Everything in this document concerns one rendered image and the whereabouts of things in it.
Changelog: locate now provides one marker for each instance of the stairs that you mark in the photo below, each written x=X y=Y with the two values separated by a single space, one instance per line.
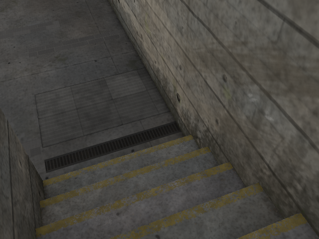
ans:
x=173 y=190

